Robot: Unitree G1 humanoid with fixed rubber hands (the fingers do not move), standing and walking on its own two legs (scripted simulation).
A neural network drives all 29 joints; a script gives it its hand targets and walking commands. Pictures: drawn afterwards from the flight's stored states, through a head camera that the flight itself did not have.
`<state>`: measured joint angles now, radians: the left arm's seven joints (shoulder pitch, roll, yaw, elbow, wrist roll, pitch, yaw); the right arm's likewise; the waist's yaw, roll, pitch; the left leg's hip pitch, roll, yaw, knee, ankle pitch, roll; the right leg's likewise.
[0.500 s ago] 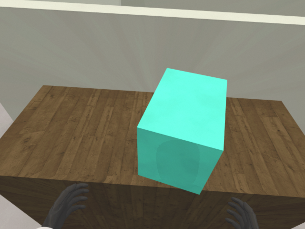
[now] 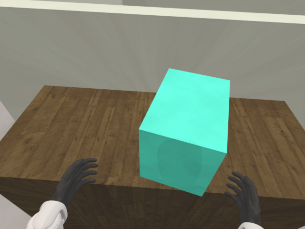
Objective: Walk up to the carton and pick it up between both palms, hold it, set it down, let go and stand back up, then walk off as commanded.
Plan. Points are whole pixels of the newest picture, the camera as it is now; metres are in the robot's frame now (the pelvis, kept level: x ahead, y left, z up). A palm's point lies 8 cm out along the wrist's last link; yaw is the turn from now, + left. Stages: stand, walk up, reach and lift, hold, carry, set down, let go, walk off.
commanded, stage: reach and lift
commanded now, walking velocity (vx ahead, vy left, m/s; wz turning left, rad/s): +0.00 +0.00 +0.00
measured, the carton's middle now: (184, 128) +0.44 -0.08 +0.02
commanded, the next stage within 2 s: none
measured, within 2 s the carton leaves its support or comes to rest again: neither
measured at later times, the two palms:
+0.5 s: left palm (75, 150) +0.29 +0.20 +0.09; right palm (259, 183) +0.24 -0.22 +0.08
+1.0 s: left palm (87, 113) +0.36 +0.18 +0.15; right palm (264, 149) +0.30 -0.24 +0.12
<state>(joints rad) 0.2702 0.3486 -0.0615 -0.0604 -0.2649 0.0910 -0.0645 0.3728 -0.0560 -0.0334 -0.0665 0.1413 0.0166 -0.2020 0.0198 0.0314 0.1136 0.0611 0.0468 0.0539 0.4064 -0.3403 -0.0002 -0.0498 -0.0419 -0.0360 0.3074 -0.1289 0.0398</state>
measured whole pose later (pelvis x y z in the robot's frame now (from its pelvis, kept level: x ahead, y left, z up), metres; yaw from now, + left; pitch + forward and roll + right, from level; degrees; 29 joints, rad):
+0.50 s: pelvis +0.00 +0.00 +0.00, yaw -1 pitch -4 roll -2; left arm -0.01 0.33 0.09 -0.14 -0.24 0.42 -0.10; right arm 0.16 -0.16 -0.05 -0.20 0.23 0.27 -0.22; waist -0.02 0.02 0.10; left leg 0.03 0.05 0.07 0.35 -0.31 -0.01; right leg -0.08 -0.03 -0.02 0.25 -0.09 0.05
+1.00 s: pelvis -0.02 -0.01 +0.00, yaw +0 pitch -3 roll -1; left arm -0.49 0.38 0.12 0.23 -0.22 0.55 -0.09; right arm -0.32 -0.19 -0.09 0.11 0.28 0.39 -0.24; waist -0.08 0.00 0.06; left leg -0.06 0.05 0.05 0.38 -0.28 -0.01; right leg -0.17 -0.04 -0.03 0.29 -0.07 0.04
